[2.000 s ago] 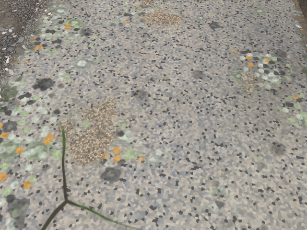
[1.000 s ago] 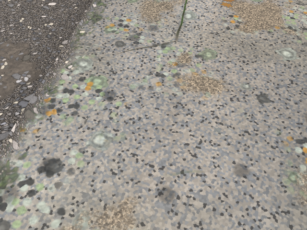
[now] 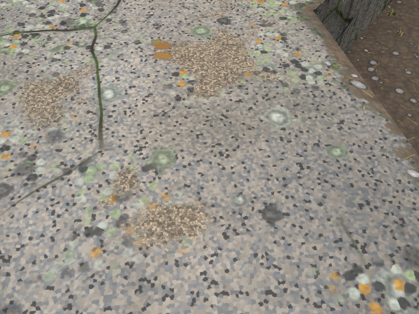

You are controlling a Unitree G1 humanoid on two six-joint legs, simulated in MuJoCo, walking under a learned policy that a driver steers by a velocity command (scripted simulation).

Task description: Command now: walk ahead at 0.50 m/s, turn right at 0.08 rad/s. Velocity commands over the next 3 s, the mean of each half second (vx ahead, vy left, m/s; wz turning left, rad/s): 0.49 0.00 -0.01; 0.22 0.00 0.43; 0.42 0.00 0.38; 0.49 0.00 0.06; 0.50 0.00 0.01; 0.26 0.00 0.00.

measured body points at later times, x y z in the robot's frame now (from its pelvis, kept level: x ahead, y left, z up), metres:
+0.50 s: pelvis +0.28 -0.05 +0.00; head +0.32 -0.06 +0.45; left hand +0.48 +0.20 -0.08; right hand +0.29 -0.33 -0.14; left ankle +0.12 +0.09 -0.65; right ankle +0.37 -0.14 -0.73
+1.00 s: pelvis +0.44 -0.01 +0.00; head +0.48 +0.02 +0.45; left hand +0.51 +0.30 -0.12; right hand +0.65 -0.25 -0.09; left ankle +0.47 +0.09 -0.73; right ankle +0.40 -0.15 -0.66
